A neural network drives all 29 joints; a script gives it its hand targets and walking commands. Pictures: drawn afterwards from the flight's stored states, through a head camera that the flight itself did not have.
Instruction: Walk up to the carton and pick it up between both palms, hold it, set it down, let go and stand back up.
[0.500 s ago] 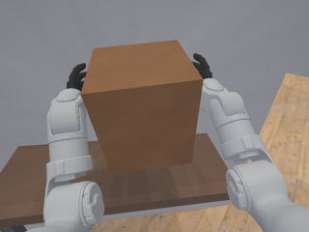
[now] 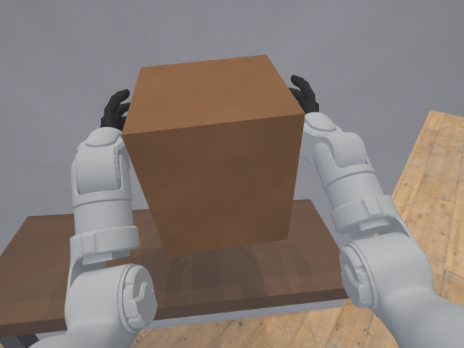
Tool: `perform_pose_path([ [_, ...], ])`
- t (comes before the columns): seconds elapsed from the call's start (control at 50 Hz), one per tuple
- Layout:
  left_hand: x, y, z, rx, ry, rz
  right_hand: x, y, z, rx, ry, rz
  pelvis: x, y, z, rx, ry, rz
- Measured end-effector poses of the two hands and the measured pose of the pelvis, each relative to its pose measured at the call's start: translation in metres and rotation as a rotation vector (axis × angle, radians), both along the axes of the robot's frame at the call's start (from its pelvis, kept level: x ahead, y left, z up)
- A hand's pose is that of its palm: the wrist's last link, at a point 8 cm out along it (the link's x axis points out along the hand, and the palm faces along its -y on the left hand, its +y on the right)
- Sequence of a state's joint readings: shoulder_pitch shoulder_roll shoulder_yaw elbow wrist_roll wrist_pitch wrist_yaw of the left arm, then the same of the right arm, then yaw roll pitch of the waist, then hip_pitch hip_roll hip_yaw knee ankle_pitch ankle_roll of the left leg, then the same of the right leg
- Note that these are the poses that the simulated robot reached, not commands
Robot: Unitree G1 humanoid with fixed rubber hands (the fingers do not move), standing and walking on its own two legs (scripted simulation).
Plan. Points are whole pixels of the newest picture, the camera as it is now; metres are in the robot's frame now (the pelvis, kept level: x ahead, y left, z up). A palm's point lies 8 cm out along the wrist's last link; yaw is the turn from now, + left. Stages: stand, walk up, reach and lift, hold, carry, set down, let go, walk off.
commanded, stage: hold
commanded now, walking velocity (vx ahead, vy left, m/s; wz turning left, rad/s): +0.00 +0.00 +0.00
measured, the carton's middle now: (216, 156) +0.36 +0.00 +0.24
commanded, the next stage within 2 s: none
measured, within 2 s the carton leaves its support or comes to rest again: neither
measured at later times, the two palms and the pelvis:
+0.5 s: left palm (113, 136) +0.37 +0.16 +0.28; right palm (304, 124) +0.36 -0.14 +0.29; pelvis +0.00 +0.00 +0.00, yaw +0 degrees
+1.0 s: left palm (114, 138) +0.37 +0.16 +0.28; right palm (303, 125) +0.36 -0.14 +0.29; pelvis +0.00 +0.00 +0.00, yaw +1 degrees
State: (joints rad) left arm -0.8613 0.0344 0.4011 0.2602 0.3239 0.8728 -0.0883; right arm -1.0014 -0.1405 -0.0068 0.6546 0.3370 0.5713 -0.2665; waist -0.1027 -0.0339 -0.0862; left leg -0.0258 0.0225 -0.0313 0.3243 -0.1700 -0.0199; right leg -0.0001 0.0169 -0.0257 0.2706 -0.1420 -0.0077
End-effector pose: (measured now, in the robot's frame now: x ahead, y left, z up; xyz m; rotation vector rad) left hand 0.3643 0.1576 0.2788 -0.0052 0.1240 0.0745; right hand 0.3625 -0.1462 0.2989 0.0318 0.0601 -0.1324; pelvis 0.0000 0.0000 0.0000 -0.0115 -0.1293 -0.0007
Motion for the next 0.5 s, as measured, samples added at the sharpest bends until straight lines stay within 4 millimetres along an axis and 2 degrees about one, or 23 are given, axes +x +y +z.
perform_pose_path([
  [0.22,-0.0001,0.0051,-0.0012,0.002,-0.001,-0.002,-0.0003,0.0052,0.0006,0.007,0.0,-0.001,-0.0013,0.0013,0.0001,-0.001,-0.002,0.008],
  [0.5,0.0015,0.0015,-0.0001,0.013,0.0,-0.001,0.0005,0.0013,-0.0058,0.02,0.004,-0.004,-0.0022,0.0036,0.0,-0.001,-0.001,0.002],
])
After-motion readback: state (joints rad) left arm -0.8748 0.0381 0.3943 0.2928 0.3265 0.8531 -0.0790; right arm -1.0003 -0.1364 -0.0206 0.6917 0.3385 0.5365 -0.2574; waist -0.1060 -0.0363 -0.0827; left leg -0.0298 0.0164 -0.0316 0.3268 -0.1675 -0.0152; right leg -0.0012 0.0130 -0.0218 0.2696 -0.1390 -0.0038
